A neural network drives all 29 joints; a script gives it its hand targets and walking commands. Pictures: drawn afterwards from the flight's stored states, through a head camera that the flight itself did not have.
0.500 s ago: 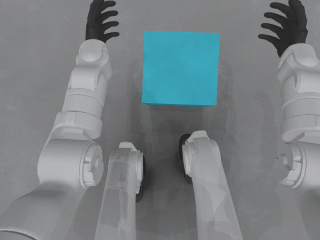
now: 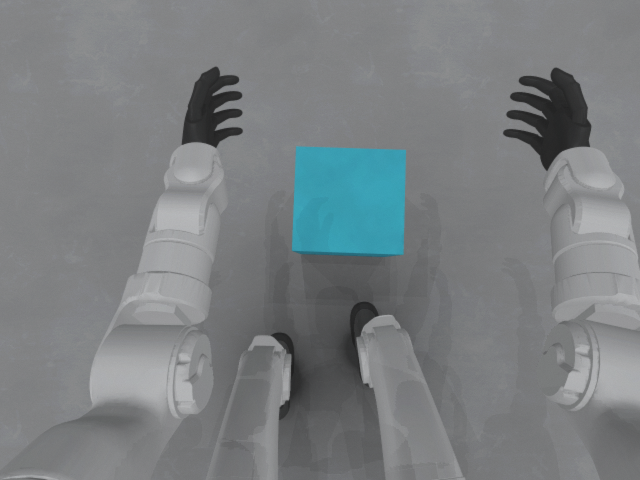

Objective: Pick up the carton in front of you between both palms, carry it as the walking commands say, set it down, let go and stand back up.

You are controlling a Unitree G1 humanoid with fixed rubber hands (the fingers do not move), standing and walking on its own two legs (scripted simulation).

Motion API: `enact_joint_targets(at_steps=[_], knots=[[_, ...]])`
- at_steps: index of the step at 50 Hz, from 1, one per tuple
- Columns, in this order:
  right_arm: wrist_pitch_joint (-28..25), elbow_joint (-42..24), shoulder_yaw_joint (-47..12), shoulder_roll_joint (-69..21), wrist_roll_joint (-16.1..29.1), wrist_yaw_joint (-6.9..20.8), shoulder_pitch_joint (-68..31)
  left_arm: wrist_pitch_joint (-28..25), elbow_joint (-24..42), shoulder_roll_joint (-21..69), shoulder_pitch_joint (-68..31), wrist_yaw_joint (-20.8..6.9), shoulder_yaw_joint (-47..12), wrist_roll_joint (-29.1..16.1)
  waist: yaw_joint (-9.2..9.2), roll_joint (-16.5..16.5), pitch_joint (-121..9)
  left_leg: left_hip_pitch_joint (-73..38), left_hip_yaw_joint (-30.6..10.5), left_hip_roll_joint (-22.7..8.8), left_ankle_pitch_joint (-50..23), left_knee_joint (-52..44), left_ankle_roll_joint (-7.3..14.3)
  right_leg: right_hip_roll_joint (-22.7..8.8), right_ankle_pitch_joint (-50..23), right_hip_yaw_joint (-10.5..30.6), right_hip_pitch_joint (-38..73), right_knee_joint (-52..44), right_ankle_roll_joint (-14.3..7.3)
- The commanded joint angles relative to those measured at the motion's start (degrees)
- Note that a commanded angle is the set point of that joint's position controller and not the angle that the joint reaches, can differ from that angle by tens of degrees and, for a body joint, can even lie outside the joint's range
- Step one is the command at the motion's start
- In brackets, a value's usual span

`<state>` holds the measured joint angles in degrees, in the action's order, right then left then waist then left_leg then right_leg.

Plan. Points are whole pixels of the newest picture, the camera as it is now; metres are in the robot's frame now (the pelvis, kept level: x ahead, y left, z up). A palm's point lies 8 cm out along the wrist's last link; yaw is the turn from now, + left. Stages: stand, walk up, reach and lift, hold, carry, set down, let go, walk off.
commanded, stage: let go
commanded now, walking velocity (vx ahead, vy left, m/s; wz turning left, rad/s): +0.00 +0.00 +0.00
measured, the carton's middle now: (345, 209) +0.46 -0.07 -0.51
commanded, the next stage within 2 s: stand in 1.22 s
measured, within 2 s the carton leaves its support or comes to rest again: neither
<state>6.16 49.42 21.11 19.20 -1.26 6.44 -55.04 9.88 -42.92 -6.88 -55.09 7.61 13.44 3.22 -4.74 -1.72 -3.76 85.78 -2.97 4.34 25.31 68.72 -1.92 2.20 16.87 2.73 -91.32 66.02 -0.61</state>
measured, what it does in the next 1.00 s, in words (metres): rises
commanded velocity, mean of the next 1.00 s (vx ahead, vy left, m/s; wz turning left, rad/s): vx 0.00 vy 0.00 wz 0.00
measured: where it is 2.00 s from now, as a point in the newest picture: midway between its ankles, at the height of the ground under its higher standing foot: (324, 374)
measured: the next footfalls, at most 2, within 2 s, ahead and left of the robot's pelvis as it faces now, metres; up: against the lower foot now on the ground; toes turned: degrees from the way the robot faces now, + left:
none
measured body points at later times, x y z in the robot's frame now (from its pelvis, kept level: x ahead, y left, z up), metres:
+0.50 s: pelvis +0.07 -0.01 +0.11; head +0.22 -0.02 +0.53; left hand +0.37 +0.18 +0.00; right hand +0.32 -0.28 +0.01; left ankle +0.04 +0.13 -0.60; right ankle +0.09 -0.10 -0.60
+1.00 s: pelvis +0.09 +0.04 +0.14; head +0.10 +0.04 +0.58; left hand +0.27 +0.27 +0.06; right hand +0.26 -0.20 +0.06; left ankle +0.04 +0.13 -0.60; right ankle +0.09 -0.10 -0.60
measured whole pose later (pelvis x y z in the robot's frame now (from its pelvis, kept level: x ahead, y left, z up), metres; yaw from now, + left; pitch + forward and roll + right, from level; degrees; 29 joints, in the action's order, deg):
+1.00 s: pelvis +0.09 +0.04 +0.14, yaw -2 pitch -3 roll -1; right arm 6.3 24.9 2.8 11.7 -1.3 4.0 12.6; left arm 5.6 -25.2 -12.3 13.3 -3.1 2.5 0.4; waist 0.2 -1.6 4.6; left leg 3.8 -3.2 2.4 19.1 26.1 2.6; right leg 1.2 12.3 3.3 -8.5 23.7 1.4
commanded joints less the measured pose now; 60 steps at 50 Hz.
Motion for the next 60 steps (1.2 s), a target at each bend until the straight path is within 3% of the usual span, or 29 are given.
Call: enact_joint_targets(at_steps=[1,2,3,4,8,14,15,16,17,18,21,22,27,30,31,37,38,43,46,49,50,51,53,54,55,57,58,59,60], knots=[[-1.1,-7.5,-0.4,8.3,-1.8,0.5,-1.8,-0.9,6.8,-2.7,-1.2,0.6,0.2,2.3,-2.13,1.9,-53.9,-20.9,4.4,1.3,-11.8,-12.5,-2.0,0.7,-22.8,-3.6,53.8,-8.4,1.6],[-1.2,-7.9,-0.7,7.5,-2.4,0.9,2.2,-1.0,10.0,-0.9,0.9,0.7,-1.3,2.4,-2.90,1.1,-53.0,-23.8,3.7,1.6,-13.1,-14.6,-2.2,0.6,-23.5,-4.0,54.8,-9.7,1.4],[-1.4,-10.6,-2.6,7.6,-2.8,1.1,4.0,-1.0,9.4,-1.4,6.4,1.0,-0.6,3.6,-0.42,1.8,-51.7,-25.0,3.7,1.3,-16.5,-15.3,-1.9,0.5,-26.2,-3.4,56.8,-10.2,1.4],[-1.1,-10.1,-2.8,6.0,-3.4,1.2,8.1,-1.1,11.3,-0.1,8.0,0.8,-1.3,4.0,-2.09,2.5,-50.8,-23.4,4.1,1.5,-15.8,-15.7,-2.2,0.4,-27.3,-2.5,59.6,-11.5,1.0],[-2.7,-16.8,-5.6,5.0,-2.3,1.2,14.3,-3.1,17.0,-1.0,13.5,0.0,-3.2,3.2,-0.74,2.7,-44.9,-25.6,3.9,1.2,-14.2,-21.1,-1.4,-0.6,-26.5,-0.8,66.9,-16.1,0.9],[-4.2,-19.8,-8.2,2.3,-1.6,0.2,29.5,-6.1,16.2,-1.7,28.2,-2.5,-4.2,1.6,-0.51,6.6,-39.6,-28.7,4.3,0.6,-11.9,-26.3,-0.2,-1.7,-28.4,2.0,80.0,-21.1,1.1],[-4.8,-20.3,-8.7,2.6,-0.9,0.0,31.3,-6.8,16.7,-2.9,31.2,-3.1,-4.4,1.7,1.03,5.0,-37.2,-28.6,4.3,0.4,-13.0,-27.7,-0.2,-1.8,-29.8,1.8,79.9,-21.8,1.2],[-5.2,-20.4,-8.9,1.3,-0.8,0.0,34.2,-7.0,16.1,-2.1,32.7,-3.5,-4.6,1.4,-0.36,5.8,-36.3,-31.1,4.1,0.3,-13.8,-28.2,0.1,-2.0,-30.9,2.1,80.3,-22.9,1.0],[-5.3,-22.2,-9.3,1.3,-0.4,-0.3,35.0,-7.5,15.7,-3.5,35.8,-4.0,-4.3,1.7,1.97,5.1,-34.9,-30.5,3.9,0.3,-14.2,-28.9,0.3,-2.1,-33.4,2.8,82.4,-22.9,1.5],[-5.7,-20.8,-9.9,1.0,-0.6,-0.6,38.4,-8.1,15.2,-3.6,37.1,-4.5,-4.4,1.2,1.01,7.3,-33.3,-29.8,4.2,0.0,-13.1,-30.3,0.2,-2.2,-35.0,3.5,84.1,-23.7,1.1],[-6.9,-22.0,-11.7,0.1,0.9,-1.2,44.7,-9.2,14.9,-4.3,43.4,-5.7,-5.5,0.9,2.76,5.9,-31.0,-32.8,3.5,-0.3,-15.6,-33.0,0.5,-3.1,-40.0,3.9,88.0,-25.9,1.2],[-6.9,-22.1,-12.1,-0.9,0.9,-1.5,48.0,-9.5,15.8,-4.2,45.3,-6.0,-5.6,0.9,1.76,6.3,-30.4,-35.4,3.0,-0.7,-15.3,-33.9,0.8,-2.9,-39.9,3.9,89.6,-26.5,1.2],[-7.8,-25.3,-15.3,-1.2,2.1,-2.4,57.6,-10.9,17.2,-6.6,55.4,-7.1,-6.7,0.2,2.75,5.3,-21.6,-47.1,2.4,-1.1,-18.8,-40.3,1.3,-2.2,-37.9,1.9,90.8,-32.5,1.9],[-7.8,-27.7,-16.8,-3.6,3.1,-2.9,62.4,-11.0,19.6,-7.5,58.5,-8.1,-7.1,-0.6,2.06,3.3,-14.7,-57.1,1.6,-2.1,-18.7,-43.4,1.5,-1.8,-28.1,0.5,89.5,-37.5,1.6],[-7.7,-29.3,-17.5,-2.4,3.1,-2.8,62.1,-10.9,20.7,-7.0,59.4,-8.5,-7.4,-1.0,4.00,0.9,-12.7,-59.7,1.4,-2.2,-19.1,-44.2,1.2,-1.8,-25.4,0.3,90.3,-38.8,1.2],[-5.3,-28.6,-16.1,-1.4,1.4,-2.5,66.4,-9.1,22.4,-8.6,64.4,-9.6,-8.4,-1.5,3.43,-3.9,-0.6,-66.1,0.9,-4.1,-16.9,-50.2,0.9,0.6,-18.1,-2.5,92.1,-42.0,0.9],[-4.7,-30.6,-16.9,-1.2,1.0,-2.3,65.4,-9.0,23.6,-7.8,64.8,-9.7,-9.7,-2.2,4.69,-3.4,0.9,-65.9,-0.1,-5.1,-15.7,-51.9,1.5,1.6,-16.6,-3.9,93.0,-41.1,1.5],[-2.7,-29.7,-17.0,-1.5,0.8,-2.1,64.9,-7.3,24.1,-8.7,64.8,-10.3,-10.4,-2.3,5.22,-2.9,4.8,-65.3,0.3,-4.9,-15.0,-52.4,1.4,1.8,-15.0,-4.0,96.1,-41.2,1.3],[-0.7,-30.0,-16.0,-0.4,-0.2,-2.5,64.9,-5.2,22.6,-8.8,65.4,-10.9,-10.0,-3.1,4.20,-1.2,7.7,-65.7,-0.1,-6.0,-13.1,-52.4,1.6,1.7,-12.8,-4.2,96.1,-40.9,1.3],[0.0,-30.3,-16.4,-1.3,-0.4,-2.7,66.0,-4.4,23.3,-9.6,65.4,-10.7,-10.2,-3.0,3.93,0.9,6.3,-68.9,-0.1,-5.5,-19.0,-51.1,1.5,1.6,-15.8,-4.0,95.3,-41.1,0.8],[0.0,-31.0,-16.5,-0.8,0.0,-2.5,64.9,-4.1,23.3,-9.4,66.4,-10.6,-9.7,-2.0,6.29,-2.0,5.5,-69.2,0.4,-5.0,-21.2,-50.8,1.0,1.5,-16.0,-3.4,96.1,-41.2,0.5],[0.3,-29.4,-16.6,-1.0,0.0,-2.5,66.5,-4.1,22.6,-8.9,66.1,-10.5,-10.8,-3.5,4.56,1.3,7.1,-69.1,0.3,-5.4,-22.2,-50.4,1.1,1.7,-16.8,-3.2,95.4,-41.1,0.9],[0.8,-30.1,-15.3,-0.3,-0.6,-2.8,66.8,-3.9,24.3,-9.3,65.4,-10.8,-10.2,-2.9,4.01,0.1,5.3,-70.7,-0.2,-5.4,-22.3,-50.5,1.2,1.8,-17.6,-3.4,96.7,-40.3,1.1],[0.7,-29.6,-16.4,-1.8,-0.2,-2.8,67.0,-3.6,23.7,-10.6,65.4,-10.6,-9.4,-2.2,5.20,-0.5,5.6,-70.1,0.5,-4.6,-23.6,-49.8,0.8,1.5,-17.9,-3.1,96.6,-40.7,0.7],[0.6,-30.0,-15.9,-0.7,-0.4,-3.0,66.3,-3.3,22.8,-9.7,65.6,-10.6,-9.8,-2.5,3.93,1.2,5.8,-71.8,0.8,-4.3,-25.4,-48.8,0.8,1.0,-19.1,-2.6,94.7,-41.7,0.5],[0.5,-30.3,-16.9,-0.8,0.4,-2.9,66.6,-3.9,24.2,-10.0,66.1,-10.7,-9.6,-2.6,5.26,-1.4,3.7,-72.5,1.1,-4.1,-29.0,-48.6,0.2,1.0,-20.9,-2.2,95.2,-41.4,0.5],[3.6,-30.8,-17.0,-1.0,0.2,-4.3,66.0,-5.4,18.8,-9.5,67.4,-9.4,-10.0,-3.3,5.04,-1.7,4.2,-73.5,1.3,-4.5,-29.4,-47.3,0.1,2.6,-16.6,-3.1,92.7,-40.1,1.4],[4.1,-32.0,-16.4,0.0,-0.5,-4.9,65.3,-5.5,18.6,-9.0,67.8,-9.3,-10.4,-3.1,4.12,2.0,3.7,-75.6,1.2,-4.3,-29.9,-46.0,0.4,1.9,-16.3,-2.9,91.7,-41.0,1.3],[4.4,-30.6,-16.6,0.6,-0.2,-5.4,67.3,-5.9,19.9,-10.2,67.1,-9.0,-9.0,-2.4,4.03,-1.1,3.0,-75.8,0.9,-4.4,-33.2,-45.6,0.1,1.3,-18.9,-2.4,90.9,-40.7,1.2]])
